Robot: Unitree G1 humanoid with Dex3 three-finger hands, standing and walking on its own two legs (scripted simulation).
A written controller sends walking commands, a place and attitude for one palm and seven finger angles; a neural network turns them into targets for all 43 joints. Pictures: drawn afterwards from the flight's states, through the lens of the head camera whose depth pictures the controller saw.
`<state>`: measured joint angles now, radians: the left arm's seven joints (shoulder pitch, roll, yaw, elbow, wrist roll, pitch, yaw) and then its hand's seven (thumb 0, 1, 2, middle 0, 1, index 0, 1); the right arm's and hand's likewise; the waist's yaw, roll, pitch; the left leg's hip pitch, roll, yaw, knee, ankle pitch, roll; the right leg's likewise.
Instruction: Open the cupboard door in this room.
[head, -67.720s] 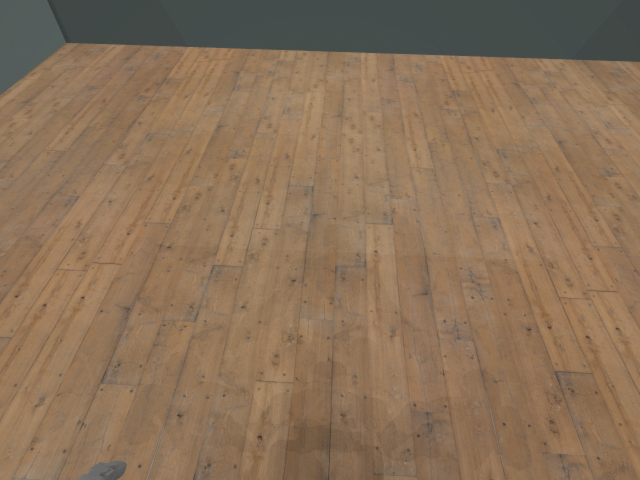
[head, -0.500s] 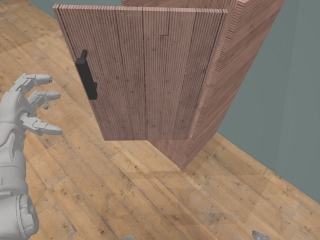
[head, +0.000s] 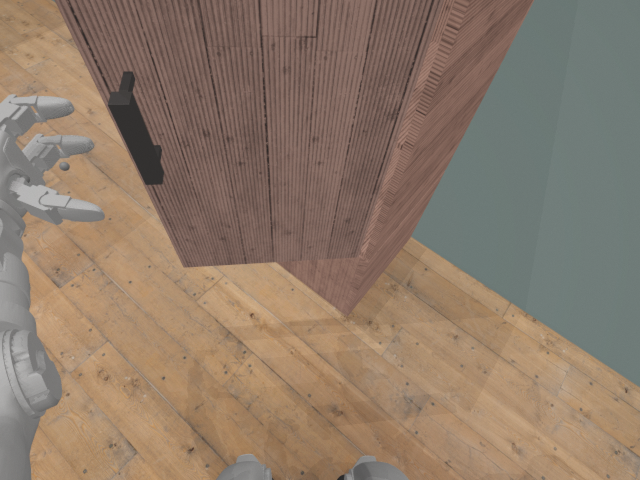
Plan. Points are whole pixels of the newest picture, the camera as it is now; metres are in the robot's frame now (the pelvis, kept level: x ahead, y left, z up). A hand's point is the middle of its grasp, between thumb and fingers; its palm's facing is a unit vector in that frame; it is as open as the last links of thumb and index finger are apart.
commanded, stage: move the hooked fingers beside the handle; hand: left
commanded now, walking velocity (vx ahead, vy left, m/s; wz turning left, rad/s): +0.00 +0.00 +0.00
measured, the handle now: (141, 131) +0.53 +0.21 +0.10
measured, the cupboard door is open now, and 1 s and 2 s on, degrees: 45 45 45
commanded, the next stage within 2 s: slide the fingers in behind the handle in 0.92 s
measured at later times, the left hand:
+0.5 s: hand (67, 156) +0.48 +0.29 +0.10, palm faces +0.07 -1.00 +0.00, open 14.0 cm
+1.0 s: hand (71, 163) +0.46 +0.28 +0.10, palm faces +0.08 -1.00 -0.01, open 14.0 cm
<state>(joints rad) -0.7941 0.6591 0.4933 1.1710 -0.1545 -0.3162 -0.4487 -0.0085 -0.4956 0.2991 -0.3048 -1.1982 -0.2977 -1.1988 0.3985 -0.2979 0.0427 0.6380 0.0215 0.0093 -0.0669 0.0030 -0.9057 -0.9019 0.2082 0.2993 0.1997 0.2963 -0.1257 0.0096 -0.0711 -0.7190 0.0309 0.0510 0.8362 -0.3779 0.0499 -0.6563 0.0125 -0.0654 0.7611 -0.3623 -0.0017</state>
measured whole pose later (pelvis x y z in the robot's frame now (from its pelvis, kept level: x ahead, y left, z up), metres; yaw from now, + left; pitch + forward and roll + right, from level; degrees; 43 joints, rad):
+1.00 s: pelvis +0.00 -0.01 +0.00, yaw +0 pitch +16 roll -3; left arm -0.82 0.67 0.49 1.20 -0.14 -0.32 -0.43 -0.01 -0.50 0.30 -0.31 -1.20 -0.30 -1.20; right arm 0.36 -0.29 0.05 0.60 0.03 0.06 -0.06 0.00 -0.91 -0.90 0.21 0.30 0.20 0.30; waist -0.13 0.01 -0.08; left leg -0.75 0.04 0.04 0.88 -0.40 0.04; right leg -0.68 0.03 -0.08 0.79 -0.38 -0.01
